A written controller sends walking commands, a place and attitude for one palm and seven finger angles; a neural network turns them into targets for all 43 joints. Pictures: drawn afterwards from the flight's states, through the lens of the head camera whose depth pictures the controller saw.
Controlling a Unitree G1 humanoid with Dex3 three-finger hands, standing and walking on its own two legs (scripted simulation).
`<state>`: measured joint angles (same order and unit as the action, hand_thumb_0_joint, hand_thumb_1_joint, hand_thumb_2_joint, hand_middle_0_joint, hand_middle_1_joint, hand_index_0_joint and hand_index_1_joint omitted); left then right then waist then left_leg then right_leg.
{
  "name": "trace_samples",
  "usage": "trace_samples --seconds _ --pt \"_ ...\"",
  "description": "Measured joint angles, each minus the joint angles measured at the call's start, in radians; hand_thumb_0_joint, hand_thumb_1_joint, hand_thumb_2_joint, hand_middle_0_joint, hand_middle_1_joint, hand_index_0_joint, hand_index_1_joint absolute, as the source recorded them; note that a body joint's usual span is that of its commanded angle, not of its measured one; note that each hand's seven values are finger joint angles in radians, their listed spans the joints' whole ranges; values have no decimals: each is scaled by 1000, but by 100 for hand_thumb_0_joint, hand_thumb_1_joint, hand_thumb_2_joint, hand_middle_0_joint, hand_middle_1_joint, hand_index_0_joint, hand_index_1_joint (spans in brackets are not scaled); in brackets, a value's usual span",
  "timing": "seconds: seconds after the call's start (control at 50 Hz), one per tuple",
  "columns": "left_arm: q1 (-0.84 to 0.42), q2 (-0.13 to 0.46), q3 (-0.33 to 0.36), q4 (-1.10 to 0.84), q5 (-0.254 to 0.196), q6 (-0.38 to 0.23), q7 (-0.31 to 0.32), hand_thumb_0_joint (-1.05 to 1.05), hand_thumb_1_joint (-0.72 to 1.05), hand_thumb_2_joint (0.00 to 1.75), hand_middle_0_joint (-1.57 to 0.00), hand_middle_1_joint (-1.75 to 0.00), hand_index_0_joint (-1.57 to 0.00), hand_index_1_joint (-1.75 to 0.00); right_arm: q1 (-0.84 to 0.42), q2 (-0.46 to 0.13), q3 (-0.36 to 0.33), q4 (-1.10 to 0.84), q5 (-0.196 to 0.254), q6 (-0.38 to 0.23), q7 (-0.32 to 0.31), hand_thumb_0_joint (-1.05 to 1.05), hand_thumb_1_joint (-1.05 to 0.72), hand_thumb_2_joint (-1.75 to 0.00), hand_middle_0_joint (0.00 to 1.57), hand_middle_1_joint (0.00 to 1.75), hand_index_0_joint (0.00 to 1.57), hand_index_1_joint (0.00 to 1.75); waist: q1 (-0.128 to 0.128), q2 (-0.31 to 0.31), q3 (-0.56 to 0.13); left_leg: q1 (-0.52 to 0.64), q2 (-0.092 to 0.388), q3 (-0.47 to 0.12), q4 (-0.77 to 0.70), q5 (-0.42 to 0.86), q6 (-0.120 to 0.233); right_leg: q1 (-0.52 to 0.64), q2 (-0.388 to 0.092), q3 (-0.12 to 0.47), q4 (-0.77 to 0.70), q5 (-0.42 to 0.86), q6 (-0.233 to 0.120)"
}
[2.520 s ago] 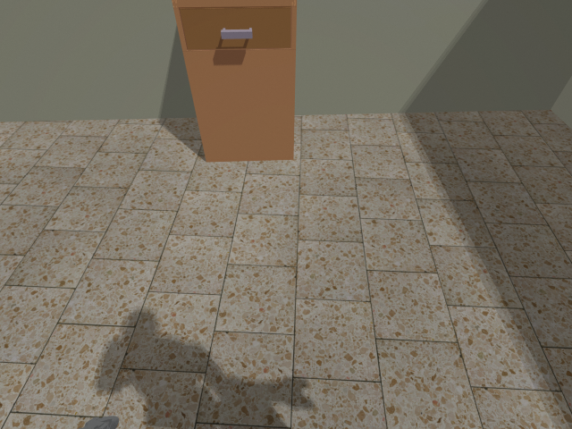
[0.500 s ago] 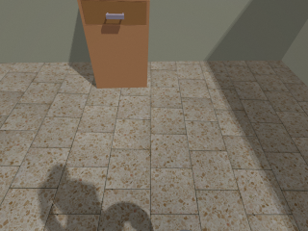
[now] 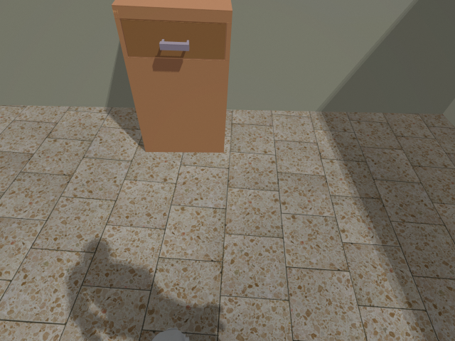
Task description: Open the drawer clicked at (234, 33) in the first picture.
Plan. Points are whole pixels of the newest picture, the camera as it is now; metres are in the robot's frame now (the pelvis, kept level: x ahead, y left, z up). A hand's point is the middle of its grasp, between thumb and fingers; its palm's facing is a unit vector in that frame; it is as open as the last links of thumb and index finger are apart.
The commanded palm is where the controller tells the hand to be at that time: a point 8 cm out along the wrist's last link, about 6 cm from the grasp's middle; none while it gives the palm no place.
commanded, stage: walk to a spot facing it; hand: left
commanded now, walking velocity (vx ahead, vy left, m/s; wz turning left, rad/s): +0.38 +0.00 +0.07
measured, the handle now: (175, 43) +1.28 +0.28 -0.06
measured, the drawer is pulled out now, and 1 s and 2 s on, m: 0.00 0.00 0.00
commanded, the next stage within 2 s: take the last steps up to it in 0.74 s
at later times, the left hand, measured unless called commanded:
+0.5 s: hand (139, 276) +0.29 +0.21 -0.17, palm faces -0.01 -0.99 -0.16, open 7.3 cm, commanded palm none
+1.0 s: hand (174, 218) +0.45 +0.16 -0.17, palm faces +0.08 -0.98 -0.18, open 7.2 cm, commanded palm none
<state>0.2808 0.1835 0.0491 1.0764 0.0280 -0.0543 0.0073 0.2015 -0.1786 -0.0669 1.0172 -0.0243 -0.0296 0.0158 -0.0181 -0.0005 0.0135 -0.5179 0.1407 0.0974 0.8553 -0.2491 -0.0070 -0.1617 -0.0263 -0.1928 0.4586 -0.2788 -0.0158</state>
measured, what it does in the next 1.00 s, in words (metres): walks ahead: left foot, then right foot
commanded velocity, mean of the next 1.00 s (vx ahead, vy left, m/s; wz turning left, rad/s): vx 0.32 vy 0.01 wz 0.04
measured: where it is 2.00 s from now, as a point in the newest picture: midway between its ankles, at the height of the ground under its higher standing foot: (223, 230)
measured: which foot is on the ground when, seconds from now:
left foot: up 0.00-0.08, down 0.10-0.64, up 0.66-1.00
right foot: down 0.00-0.10, up 0.12-0.62, down 0.64-1.00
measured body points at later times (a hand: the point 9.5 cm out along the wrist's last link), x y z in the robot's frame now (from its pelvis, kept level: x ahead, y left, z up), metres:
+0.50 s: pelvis +0.23 +0.03 +0.01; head +0.25 +0.04 +0.46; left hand +0.29 +0.26 -0.15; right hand +0.14 -0.18 -0.14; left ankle +0.14 +0.11 -0.74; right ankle +0.34 -0.12 -0.68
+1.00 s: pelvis +0.44 -0.02 +0.00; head +0.44 -0.02 +0.45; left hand +0.44 +0.21 -0.15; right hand +0.50 -0.26 -0.14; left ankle +0.53 +0.11 -0.70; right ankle +0.41 -0.11 -0.74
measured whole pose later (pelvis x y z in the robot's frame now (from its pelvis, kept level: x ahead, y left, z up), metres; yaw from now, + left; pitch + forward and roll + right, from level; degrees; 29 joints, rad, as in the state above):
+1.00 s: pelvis +0.44 -0.02 +0.00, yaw +2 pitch -2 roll -1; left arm 0.29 0.15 0.03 1.09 0.02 -0.07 0.01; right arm 0.20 -0.19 -0.07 1.05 -0.02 -0.01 0.01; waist 0.00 0.02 0.02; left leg -0.52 0.13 0.09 0.81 -0.20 -0.02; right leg -0.10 -0.02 -0.25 0.41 -0.27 -0.04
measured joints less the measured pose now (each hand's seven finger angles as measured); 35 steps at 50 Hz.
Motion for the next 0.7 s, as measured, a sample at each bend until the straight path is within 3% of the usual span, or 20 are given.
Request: trace_samples --seconds 0.1,0.16,0.2,0.24,0.38,0.46,0.54,0.62,0.64,0.7 --pt "79 5 -1 19 -4 5 -7 0 93 90 -20 -30 -21 -30 -50 -3 9 -31 0 -22 10 0 -91 -90 19 30 19 30 43 -20 6 123 -36 42 -239 31 22 75 -19 -5 50 -103 42" --pt "95 5 1 39 -8 30 -10 1 92 90 -20 -30 -20 -30 -60 11 18 -40 -8 -47 -1 0 -91 -90 19 30 20 30 46 -44 25 154 -59 72 -191 -11 69 -46 -45 72 401 -199 14" --pt "86 5 5 49 -6 40 -16 1 92 90 -20 -30 -20 -30 -37 25 25 -35 -4 -51 -13 -1 -91 -90 19 30 20 30 41 -45 27 204 -72 82 -232 -34 75 -155 -46 107 622 -149 6" --pt "67 7 10 45 -2 42 -22 1 92 90 -20 -30 -20 -30 -2 41 24 -17 2 -55 -27 -1 -92 -90 20 30 20 30 40 -48 28 266 -90 90 -310 -20 71 -243 -63 121 708 -68 12" --pt "-5 -5 19 -1 3 53 -25 1 92 90 -20 -30 -20 -30 131 30 19 66 10 -55 -44 -2 -95 -90 20 30 20 30 32 -42 23 445 -130 111 -522 -1 67 -425 -107 138 637 94 45" --pt "-61 -2 21 -10 0 62 -28 1 92 90 -20 -30 -20 -30 201 48 26 110 8 -50 -43 -1 -93 -90 20 30 20 30 13 -37 34 527 -134 121 -569 -31 48 -440 -111 113 477 139 45" --pt "-119 -2 18 -21 -5 62 -32 1 93 90 -20 -30 -20 -30 253 61 29 143 0 -45 -41 0 -92 -90 20 30 20 30 -20 -20 55 596 -125 137 -570 -92 18 -402 -90 83 295 133 18" --pt "-166 -4 12 -45 -4 35 -35 1 92 90 -20 -30 -20 -30 299 66 31 178 -2 -35 -38 0 -91 -90 20 30 20 30 -43 11 71 628 -82 144 -462 -206 -23 -303 -39 48 155 98 -29" --pt "-170 1 11 -55 0 16 -34 1 92 90 -20 -30 -20 -30 311 74 32 188 3 -30 -34 0 -91 -90 20 30 20 30 -39 5 69 594 -68 139 -348 -244 -23 -270 -36 46 126 127 -48" --pt "-176 -9 12 -67 -11 -18 -21 1 92 90 -20 -30 -20 -30 271 71 29 195 16 -4 -27 0 -91 -90 20 30 20 30 -30 20 82 369 -56 8 195 -249 8 -256 -21 29 211 67 -65"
